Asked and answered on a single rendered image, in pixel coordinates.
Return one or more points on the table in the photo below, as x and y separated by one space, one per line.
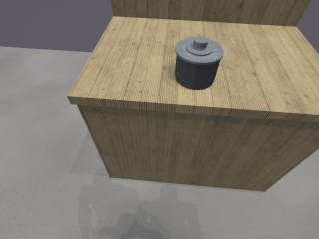
257 121

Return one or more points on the pot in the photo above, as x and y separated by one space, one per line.
195 76

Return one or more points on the lid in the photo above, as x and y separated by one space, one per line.
201 56

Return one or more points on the knob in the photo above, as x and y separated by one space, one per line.
200 42

